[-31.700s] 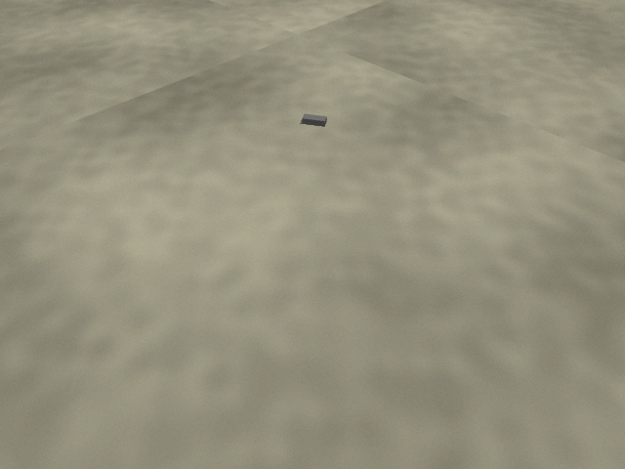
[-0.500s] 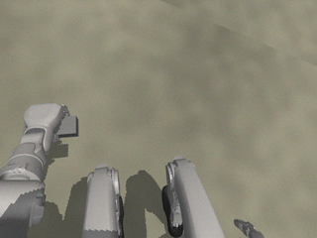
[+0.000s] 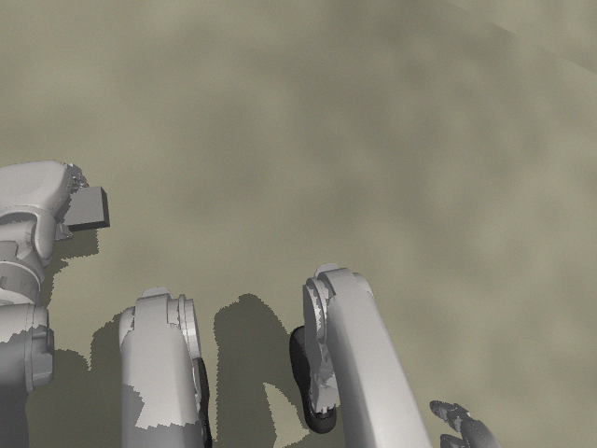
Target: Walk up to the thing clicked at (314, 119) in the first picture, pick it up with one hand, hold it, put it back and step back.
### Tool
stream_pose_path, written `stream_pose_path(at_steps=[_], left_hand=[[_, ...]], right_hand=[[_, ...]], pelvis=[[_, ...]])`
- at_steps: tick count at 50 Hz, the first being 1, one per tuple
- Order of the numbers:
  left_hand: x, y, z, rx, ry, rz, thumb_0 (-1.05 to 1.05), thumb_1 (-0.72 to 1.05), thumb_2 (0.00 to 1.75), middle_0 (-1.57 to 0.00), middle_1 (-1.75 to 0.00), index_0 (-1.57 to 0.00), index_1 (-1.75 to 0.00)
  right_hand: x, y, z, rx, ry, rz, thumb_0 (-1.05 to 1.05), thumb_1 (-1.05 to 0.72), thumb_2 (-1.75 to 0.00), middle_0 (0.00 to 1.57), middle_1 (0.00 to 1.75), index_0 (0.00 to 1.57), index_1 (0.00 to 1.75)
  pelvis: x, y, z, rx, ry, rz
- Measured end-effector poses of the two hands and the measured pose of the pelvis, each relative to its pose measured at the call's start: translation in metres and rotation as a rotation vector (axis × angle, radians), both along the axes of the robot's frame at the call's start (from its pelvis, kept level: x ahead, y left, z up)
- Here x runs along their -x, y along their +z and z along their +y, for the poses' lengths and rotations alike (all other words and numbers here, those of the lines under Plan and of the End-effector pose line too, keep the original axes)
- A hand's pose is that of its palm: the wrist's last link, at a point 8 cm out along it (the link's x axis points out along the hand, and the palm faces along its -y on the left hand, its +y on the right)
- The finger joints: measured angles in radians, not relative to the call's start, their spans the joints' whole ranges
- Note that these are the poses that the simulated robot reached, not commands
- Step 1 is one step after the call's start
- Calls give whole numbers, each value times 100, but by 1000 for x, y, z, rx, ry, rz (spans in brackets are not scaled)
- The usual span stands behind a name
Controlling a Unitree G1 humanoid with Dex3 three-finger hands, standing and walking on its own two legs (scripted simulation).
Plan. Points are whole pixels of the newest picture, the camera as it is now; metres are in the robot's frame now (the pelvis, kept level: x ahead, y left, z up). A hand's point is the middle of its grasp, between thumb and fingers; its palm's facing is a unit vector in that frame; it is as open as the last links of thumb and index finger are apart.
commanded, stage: crouch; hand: left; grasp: from above
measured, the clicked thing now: (53, 212) +0.45 +0.30 -0.21
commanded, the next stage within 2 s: lower in 0.36 s
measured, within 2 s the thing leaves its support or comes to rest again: rests again in 1.50 s
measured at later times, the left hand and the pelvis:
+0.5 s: hand (63, 214) +0.45 +0.29 -0.23, palm faces -0.47 -0.07 -0.88, open 8.2 cm; pelvis +0.00 +0.00 -0.04, yaw -2 degrees
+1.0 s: hand (80, 218) +0.46 +0.29 -0.29, palm faces -0.47 -0.09 -0.88, open 8.2 cm; pelvis +0.00 +0.00 -0.08, yaw -4 degrees
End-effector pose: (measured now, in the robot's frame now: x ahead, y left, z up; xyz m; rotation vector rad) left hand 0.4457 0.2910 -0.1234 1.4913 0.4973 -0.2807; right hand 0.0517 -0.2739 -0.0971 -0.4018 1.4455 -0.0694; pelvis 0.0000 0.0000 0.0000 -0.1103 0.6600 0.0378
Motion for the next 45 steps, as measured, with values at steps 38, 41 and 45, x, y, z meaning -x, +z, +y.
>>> stream_pose_path(at_steps=[38,41,45], left_hand=[[-13,-82,5,19,-6,18,1,24,23,-92,-23,-95,-21],[-14,-90,4,25,-7,7,1,24,23,-92,-23,-95,-21],[-15,-100,2,26,-12,-4,1,25,23,-91,-24,-94,-22]], right_hand=[[16,-46,1,21,65,49,0,-91,-90,20,30,20,30],[18,-49,2,25,72,53,0,-91,-90,20,30,20,30],[21,-52,4,27,74,60,0,-91,-90,20,30,20,30]], pelvis=[[4,-64,0,36,-28,-72],[4,-69,1,40,-32,-82],[4,-75,1,46,-37,-87]])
